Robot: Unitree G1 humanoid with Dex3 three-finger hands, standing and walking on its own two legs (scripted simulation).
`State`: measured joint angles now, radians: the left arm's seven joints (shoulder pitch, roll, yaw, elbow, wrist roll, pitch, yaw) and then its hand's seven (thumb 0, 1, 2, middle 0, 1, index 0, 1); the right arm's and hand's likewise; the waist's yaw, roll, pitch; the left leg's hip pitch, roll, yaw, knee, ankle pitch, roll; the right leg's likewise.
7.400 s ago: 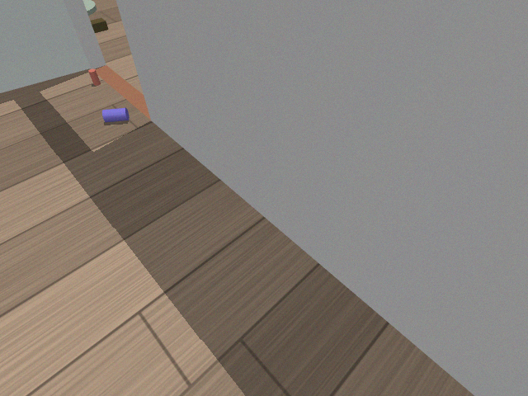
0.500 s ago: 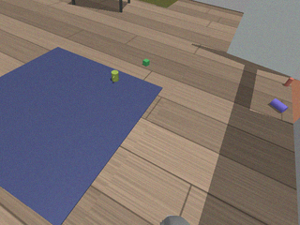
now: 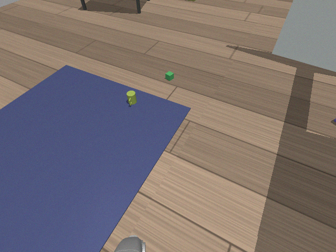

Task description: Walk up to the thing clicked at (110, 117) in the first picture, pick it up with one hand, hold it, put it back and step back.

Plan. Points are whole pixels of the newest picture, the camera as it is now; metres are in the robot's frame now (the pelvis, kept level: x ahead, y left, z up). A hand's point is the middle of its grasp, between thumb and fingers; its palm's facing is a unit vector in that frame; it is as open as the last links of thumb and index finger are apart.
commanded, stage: walk up
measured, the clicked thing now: out of the picture +1.07 -1.37 -0.74
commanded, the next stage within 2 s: none
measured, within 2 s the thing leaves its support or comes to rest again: neither
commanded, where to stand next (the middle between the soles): +0.67 +0.01 m, yaw +0 degrees
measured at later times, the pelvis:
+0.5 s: pelvis +0.23 +0.03 +0.00, yaw -1 degrees
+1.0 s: pelvis +0.42 -0.02 +0.00, yaw +1 degrees
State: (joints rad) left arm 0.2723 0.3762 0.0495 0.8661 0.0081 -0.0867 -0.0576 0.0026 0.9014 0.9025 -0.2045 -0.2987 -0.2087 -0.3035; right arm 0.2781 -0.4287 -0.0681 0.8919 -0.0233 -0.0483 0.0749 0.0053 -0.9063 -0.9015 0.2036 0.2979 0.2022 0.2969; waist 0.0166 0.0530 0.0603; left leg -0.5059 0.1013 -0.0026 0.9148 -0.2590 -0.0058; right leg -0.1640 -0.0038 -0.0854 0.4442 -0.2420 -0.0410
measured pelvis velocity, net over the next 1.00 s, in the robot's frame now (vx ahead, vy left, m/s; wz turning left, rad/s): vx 0.42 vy -0.02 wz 0.01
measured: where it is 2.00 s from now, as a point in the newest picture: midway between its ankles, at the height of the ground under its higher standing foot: (172, 182)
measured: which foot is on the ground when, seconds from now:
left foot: up 0.00-0.16, down 0.18-0.66, up 0.68-1.00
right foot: down 0.00-0.20, up 0.22-0.62, down 0.64-1.00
